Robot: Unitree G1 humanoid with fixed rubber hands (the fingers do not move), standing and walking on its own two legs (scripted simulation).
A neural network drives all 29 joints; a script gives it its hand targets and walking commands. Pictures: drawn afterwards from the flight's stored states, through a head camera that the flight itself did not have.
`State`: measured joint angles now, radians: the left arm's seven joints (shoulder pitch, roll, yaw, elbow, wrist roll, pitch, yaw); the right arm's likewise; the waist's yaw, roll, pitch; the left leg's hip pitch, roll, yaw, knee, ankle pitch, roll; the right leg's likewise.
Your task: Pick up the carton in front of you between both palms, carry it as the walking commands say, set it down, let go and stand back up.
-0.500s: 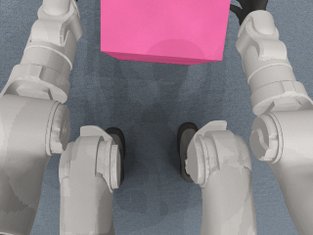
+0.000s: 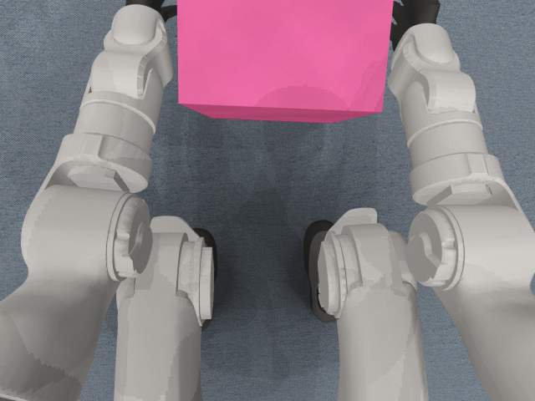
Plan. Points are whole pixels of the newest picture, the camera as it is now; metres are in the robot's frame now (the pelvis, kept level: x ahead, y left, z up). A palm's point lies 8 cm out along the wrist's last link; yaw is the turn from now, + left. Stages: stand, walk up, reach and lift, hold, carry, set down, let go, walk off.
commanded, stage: reach and lift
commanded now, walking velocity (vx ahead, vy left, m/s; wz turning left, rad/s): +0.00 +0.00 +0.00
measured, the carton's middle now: (278, 39) +0.54 -0.03 -0.23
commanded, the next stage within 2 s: none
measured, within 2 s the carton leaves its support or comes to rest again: neither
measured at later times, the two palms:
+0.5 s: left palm out of the picture +0.50 +0.13 +0.05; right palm out of the picture +0.48 -0.17 +0.05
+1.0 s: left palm out of the picture +0.46 +0.14 +0.20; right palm out of the picture +0.45 -0.16 +0.20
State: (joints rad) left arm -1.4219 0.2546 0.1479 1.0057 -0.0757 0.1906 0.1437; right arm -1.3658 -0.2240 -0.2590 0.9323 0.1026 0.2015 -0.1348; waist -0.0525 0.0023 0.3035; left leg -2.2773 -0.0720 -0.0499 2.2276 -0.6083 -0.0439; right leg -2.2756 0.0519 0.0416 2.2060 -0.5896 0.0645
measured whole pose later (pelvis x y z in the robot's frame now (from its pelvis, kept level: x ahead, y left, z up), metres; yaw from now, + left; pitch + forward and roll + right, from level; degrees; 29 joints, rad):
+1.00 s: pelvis +0.03 +0.00 +0.24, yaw +1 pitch +35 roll +0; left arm -0.76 -0.06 0.40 0.68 0.19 0.34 0.06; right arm -0.73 0.07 -0.42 0.63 -0.19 0.36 -0.04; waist -0.02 0.02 -0.23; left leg -1.52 -0.11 -0.11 1.41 -0.49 -0.04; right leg -1.52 0.09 0.11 1.40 -0.48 0.06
